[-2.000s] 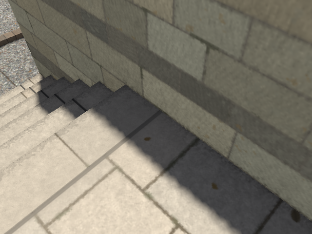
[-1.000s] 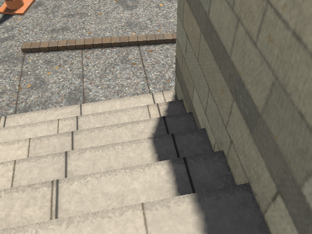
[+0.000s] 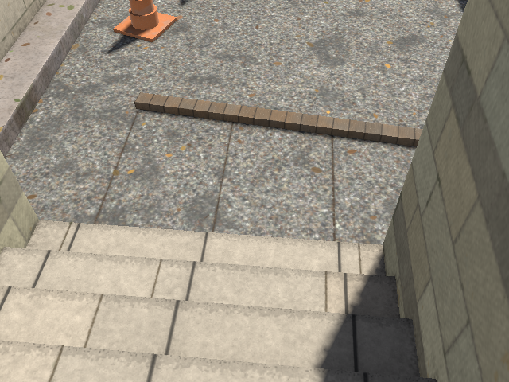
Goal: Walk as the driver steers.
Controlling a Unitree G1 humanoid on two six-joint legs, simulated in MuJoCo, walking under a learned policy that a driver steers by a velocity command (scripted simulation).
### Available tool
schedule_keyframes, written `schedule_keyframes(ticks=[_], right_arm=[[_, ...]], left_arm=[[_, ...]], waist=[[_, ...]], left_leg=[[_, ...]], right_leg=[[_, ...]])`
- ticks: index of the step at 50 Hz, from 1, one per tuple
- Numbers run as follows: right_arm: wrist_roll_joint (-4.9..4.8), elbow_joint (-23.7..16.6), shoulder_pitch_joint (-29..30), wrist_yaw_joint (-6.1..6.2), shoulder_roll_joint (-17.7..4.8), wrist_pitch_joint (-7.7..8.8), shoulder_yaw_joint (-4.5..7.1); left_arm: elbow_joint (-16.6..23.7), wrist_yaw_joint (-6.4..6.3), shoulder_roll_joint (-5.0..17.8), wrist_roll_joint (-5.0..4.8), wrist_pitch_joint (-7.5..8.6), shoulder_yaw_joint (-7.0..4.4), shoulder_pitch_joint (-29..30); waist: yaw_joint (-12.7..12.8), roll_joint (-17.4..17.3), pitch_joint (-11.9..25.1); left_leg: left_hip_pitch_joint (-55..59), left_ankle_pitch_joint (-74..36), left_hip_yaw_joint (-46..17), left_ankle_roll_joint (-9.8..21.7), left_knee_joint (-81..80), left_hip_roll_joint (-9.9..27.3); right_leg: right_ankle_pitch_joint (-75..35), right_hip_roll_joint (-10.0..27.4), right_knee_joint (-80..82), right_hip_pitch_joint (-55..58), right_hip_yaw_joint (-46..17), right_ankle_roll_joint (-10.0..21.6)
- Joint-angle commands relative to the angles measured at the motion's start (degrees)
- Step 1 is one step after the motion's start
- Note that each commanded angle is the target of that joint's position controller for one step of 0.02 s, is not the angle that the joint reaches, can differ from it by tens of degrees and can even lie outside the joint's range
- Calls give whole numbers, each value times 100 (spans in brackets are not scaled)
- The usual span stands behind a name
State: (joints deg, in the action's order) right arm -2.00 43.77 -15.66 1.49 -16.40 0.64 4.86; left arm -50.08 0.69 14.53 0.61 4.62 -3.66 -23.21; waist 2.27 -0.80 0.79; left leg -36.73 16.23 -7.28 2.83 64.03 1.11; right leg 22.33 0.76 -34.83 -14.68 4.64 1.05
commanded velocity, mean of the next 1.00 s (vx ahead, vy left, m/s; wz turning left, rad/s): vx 0.38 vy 0.00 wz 0.23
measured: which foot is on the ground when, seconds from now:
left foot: up 0.00-0.26, down 0.28-0.82, up 0.84-1.00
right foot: down 0.00-0.28, up 0.30-0.78, down 0.80-1.00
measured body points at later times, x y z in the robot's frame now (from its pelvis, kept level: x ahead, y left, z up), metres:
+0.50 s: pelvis +0.25 +0.11 -0.18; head +0.24 +0.13 +0.27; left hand +0.28 +0.38 -0.30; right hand +0.33 -0.12 -0.31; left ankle +0.23 +0.16 -0.89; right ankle +0.36 -0.06 -0.79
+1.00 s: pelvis +0.44 +0.13 -0.33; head +0.47 +0.12 +0.12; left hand +0.39 +0.35 -0.47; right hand +0.64 -0.06 -0.45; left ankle +0.41 +0.27 -0.80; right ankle +0.51 +0.06 -1.06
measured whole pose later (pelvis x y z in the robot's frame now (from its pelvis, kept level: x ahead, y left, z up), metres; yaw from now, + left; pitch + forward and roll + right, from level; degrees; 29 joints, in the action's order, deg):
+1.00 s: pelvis +0.44 +0.13 -0.33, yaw +11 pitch +2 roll +1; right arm -0.3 43.2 -7.6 5.4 -10.1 -2.6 0.0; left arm -47.6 -1.3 9.2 2.1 -2.5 0.6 -23.5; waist 2.5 -0.5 -1.3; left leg -53.8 29.0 -4.3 -4.4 112.4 -3.4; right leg 9.9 -7.0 -29.1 -19.8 -9.0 3.8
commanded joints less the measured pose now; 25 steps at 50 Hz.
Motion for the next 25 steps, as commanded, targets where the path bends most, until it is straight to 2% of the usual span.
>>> schedule_keyframes(ticks=[1, 2, 3, 4, 5, 6, 8, 10, 11, 12, 13, 14, 15, 16, 17, 18, 19, 20, 21, 22, 23, 24, 25], right_arm=[[45, -272, 84, -33, -94, 29, 7], [-57, -394, 521, -101, -218, 121, 73], [-61, -425, 830, -155, -177, 155, 60], [19, -488, 1119, -248, -178, 218, 54], [84, -527, 1178, -352, -70, 206, 40], [31, -531, 1295, -412, 137, 155, -16], [-62, -608, 1432, -512, 184, 32, -47], [-6, -582, 1503, -518, 139, -115, -76], [-4, -509, 1250, -496, 108, -135, -67], [25, -186, 630, -469, -37, -144, 17], [90, 228, -487, -431, -225, -140, 151], [207, 614, -1673, -398, -544, -127, 293], [289, 1005, -2035, -431, -1219, -23, 344], [91, 670, -1799, -467, -1204, -2, 259], [9, 434, -1370, -451, -988, -69, 224], [-49, 699, -1281, -400, -1336, -87, 329], [-5, 611, -765, -412, -830, -38, 192], [151, 423, -68, -404, -472, 132, 26], [159, 335, 325, -399, -81, 246, -68], [108, 325, 511, -302, 38, 254, -139], [199, 345, 386, -166, -159, 234, -72], [213, 416, 193, -63, -317, 254, -23], [397, 507, -75, 0, -468, 225, 29]], left_arm=[[286, -171, 901, 110, 93, -210, 89], [274, -271, 629, -40, 166, -141, -83], [290, -312, 594, -31, 211, -118, -234], [283, -377, 464, -60, 232, -63, -156], [328, -416, 507, -2, 199, -74, -111], [293, -415, 577, -24, 133, -101, -182], [308, -343, 598, -58, 39, -136, -274], [186, -298, 508, -154, -46, -139, -428], [94, -297, 444, -228, -110, -113, -459], [-10, -320, 453, -244, -155, -110, -432], [-47, -308, 565, -238, -184, -110, -255], [-116, -300, 718, -241, -146, -134, -50], [-36, -195, 66, -8, -21, -25, -806], [255, -132, 453, -100, 162, 19, -1232], [426, -188, 817, -133, 199, -93, -712], [881, -260, 529, -391, 274, -29, -106], [936, -450, 607, -403, 185, -37, 559], [908, -508, 738, -464, 122, -90, 368], [771, -523, 751, -249, 52, -81, 293], [786, -526, 620, -12, -24, -119, 303], [873, -527, 482, 131, -69, -118, 504], [949, -487, 493, 165, -45, -137, 582], [718, -401, 496, 80, -27, -161, 202]], waist=[[-107, 259, 102], [17, 319, -116], [259, 539, -176], [275, 640, -312], [262, 502, -289], [322, 548, -314], [445, 637, -450], [556, 575, -677], [399, 503, -652], [109, 527, -555], [-483, 565, -174], [-1228, 332, 290], [-877, -1770, 732], [-735, -2083, 1770], [-794, -1436, 1710], [-541, -860, 1437], [-464, 62, 739], [-40, 59, 267], [128, 70, -119], [263, 111, -370], [189, -114, -294], [184, -230, -184], [231, -344, 147]], left_leg=[[-308, -1372, 203, 75, -212, 194], [-727, -2464, -189, 127, -1277, 284], [-806, -3224, -53, 123, -1753, 155], [-344, -4317, -42, 57, -2482, 95], [562, -5118, 339, 41, -2819, -128], [1053, -5104, 605, -15, -2943, -254], [1162, -4797, 628, -24, -2973, -164], [981, -4466, 597, 58, -3387, 27], [1143, -4511, 640, 112, -3646, 115], [1664, -4562, 647, 171, -3866, 210], [2658, -4277, 874, 256, -4161, 7], [4037, -4359, 958, 588, -4409, -62], [6431, -6279, 241, 1024, -2606, 561], [6956, -5266, -1002, 1534, -2148, 936], [6235, -4258, -1412, 1697, -2783, 1130], [5677, -965, -3226, 2214, -3956, 1802], [4606, 865, -4040, 2022, -4740, 1879], [3396, 643, -4077, 1915, -4415, 2004], [2542, -128, -3704, 1607, -4090, 1657], [1642, -872, -2545, 1371, -4035, 1126], [1283, -1138, -2218, 1369, -4142, 733], [1084, -1983, -2091, 1458, -4098, 577], [1191, -2673, -1997, 1504, -3836, 561]], right_leg=[[-3450, 1522, 915, 220, -967, 924], [-1895, 1238, 652, 509, -655, 549], [-1399, 1216, 596, 624, -514, 447], [-1063, 1080, 312, 128, -225, 329], [-770, 888, 194, -614, 229, 216], [-498, 913, 146, -888, 281, 231], [-103, 1109, -297, -834, 248, 293], [41, 1262, -979, -480, 140, 206], [164, 1250, -1369, -298, 117, 76], [-157, 1361, -2069, -326, 157, 26], [-1137, 1233, -3241, -239, 389, -55], [-1523, 859, -5279, -583, 644, -190], [3012, 180, -8416, -3205, 366, -490], [2589, 402, -8055, -3940, -892, -343], [2380, 531, -7867, -3911, -946, -309], [1585, 361, -7777, -4785, -951, -337], [1044, 460, -7427, -4986, -865, -278], [-362, 702, -5887, -4702, -1532, -139], [-533, 775, -5525, -4283, -1568, -133], [-972, 793, -4236, -3653, -1457, -344], [-1030, 733, -3595, -3067, -1314, -479], [-1316, 632, -3218, -2716, -1235, -522], [-2137, 479, -3496, -2465, -1153, -542]])
Next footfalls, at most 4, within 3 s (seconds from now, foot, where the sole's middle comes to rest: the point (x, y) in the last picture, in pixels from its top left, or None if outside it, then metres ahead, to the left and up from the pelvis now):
0.28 left None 0.27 0.16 -0.93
0.80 right None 0.54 0.07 -1.10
1.30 left None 0.55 0.31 -1.10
1.88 right None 0.57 0.05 -1.10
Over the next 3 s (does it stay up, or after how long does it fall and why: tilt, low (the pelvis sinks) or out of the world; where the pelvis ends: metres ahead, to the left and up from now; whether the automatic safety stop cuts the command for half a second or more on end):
stays up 1.10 0.12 -0.67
